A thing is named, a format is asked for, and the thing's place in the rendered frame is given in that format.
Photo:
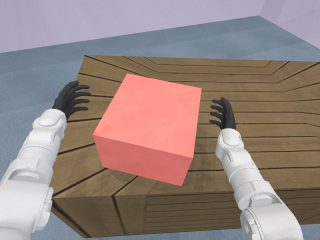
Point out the robot left hand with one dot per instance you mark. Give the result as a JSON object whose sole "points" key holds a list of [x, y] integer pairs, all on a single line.
{"points": [[66, 99]]}

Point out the robot right forearm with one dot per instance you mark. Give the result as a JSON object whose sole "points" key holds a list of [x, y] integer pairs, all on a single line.
{"points": [[250, 189]]}

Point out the carton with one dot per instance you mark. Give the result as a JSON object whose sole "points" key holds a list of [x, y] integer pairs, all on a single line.
{"points": [[149, 129]]}

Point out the robot left forearm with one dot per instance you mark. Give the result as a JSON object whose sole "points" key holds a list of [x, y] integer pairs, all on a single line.
{"points": [[39, 151]]}

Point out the left robot upper arm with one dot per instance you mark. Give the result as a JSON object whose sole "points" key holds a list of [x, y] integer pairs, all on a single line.
{"points": [[24, 208]]}

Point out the robot right hand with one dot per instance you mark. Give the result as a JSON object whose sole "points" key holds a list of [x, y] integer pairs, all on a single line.
{"points": [[227, 118]]}

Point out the pedestal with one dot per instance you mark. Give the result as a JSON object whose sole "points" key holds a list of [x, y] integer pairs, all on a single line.
{"points": [[276, 106]]}

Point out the right robot upper arm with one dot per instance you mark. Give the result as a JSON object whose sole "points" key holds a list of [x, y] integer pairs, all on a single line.
{"points": [[269, 222]]}

